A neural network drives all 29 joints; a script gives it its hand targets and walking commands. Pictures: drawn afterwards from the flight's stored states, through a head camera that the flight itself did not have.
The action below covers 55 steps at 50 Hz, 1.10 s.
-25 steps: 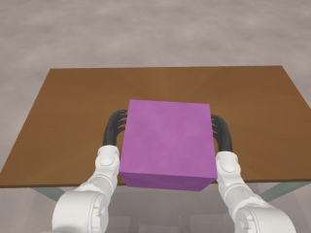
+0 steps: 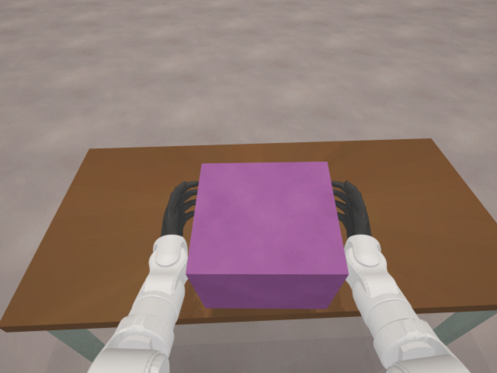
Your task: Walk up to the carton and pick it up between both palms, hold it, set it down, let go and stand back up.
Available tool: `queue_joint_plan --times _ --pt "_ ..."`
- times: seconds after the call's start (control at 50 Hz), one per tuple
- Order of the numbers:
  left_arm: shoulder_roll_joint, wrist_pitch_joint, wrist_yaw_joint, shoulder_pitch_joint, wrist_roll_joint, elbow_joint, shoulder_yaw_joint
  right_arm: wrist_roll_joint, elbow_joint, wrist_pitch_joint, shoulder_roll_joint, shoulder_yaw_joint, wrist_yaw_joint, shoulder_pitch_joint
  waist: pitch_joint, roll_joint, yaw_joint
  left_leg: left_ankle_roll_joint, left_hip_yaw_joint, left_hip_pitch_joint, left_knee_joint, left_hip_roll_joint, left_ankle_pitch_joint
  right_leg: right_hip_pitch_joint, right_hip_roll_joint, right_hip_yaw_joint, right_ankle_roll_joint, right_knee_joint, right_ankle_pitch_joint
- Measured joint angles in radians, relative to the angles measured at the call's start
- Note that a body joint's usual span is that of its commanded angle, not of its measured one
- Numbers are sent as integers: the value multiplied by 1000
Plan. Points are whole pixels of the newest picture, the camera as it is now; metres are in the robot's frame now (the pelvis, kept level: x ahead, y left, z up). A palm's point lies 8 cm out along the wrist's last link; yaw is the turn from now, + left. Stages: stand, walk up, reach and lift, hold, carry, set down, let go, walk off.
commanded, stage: reach and lift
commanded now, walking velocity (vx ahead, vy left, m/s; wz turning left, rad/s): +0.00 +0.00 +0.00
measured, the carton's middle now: (264, 236) +0.35 -0.02 +0.02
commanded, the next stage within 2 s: hold in 1.94 s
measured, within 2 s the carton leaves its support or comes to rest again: neither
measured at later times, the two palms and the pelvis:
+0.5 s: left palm (160, 213) +0.34 +0.14 +0.12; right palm (361, 209) +0.33 -0.17 +0.11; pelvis -0.01 -0.01 +0.00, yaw +1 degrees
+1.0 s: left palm (152, 198) +0.34 +0.15 +0.16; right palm (364, 192) +0.34 -0.17 +0.14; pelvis -0.02 -0.01 +0.00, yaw +1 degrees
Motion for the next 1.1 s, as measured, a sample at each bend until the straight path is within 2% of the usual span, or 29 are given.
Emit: queue_joint_plan --times 0.22,0.38,0.54,0.82,1.1 --pt "-33 298 -6 65 79 -330 28 15 -183 193 -15 4 0 25 46 -19 26 -7 4 83 -36 8 12 80 8 4 -6 -34 13" --pt "-57 460 -58 71 147 -501 90 -8 -258 295 -1 -6 1 1 78 -42 18 -12 -8 149 -73 7 31 143 7 -7 -10 -54 20" --pt "-72 547 -99 57 198 -567 131 -29 -254 329 15 -22 11 -23 101 -51 10 -13 -11 192 -91 3 45 179 4 -10 -10 -56 24" --pt "-74 659 -104 -12 228 -620 152 -15 -239 379 5 -38 24 -96 112 -54 12 -10 -4 197 -95 4 57 177 4 -3 -10 -50 33" --pt "-84 764 -118 1 260 -724 170 31 -266 452 -10 -5 21 -130 128 -57 -12 -12 -14 243 -86 3 40 235 4 -14 -8 -59 22"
